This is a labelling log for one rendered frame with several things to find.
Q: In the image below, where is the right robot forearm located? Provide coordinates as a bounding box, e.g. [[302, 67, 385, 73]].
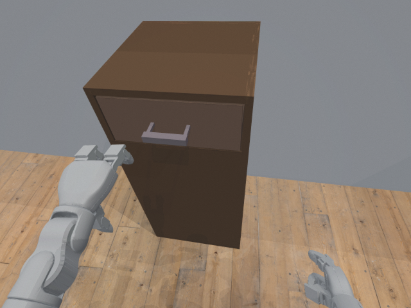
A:
[[331, 295, 363, 308]]

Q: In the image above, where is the cabinet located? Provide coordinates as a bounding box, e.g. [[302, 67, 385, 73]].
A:
[[83, 21, 261, 249]]

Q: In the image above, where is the handle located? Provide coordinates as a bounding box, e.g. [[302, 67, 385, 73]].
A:
[[141, 123, 191, 146]]

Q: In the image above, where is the drawer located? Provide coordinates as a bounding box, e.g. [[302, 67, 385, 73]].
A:
[[96, 96, 245, 151]]

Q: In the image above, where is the left robot forearm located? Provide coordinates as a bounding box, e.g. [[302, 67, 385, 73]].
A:
[[2, 205, 96, 308]]

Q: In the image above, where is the robot right hand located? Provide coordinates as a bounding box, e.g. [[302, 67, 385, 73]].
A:
[[304, 250, 354, 308]]

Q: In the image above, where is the robot left hand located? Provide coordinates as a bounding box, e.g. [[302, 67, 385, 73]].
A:
[[58, 144, 134, 233]]

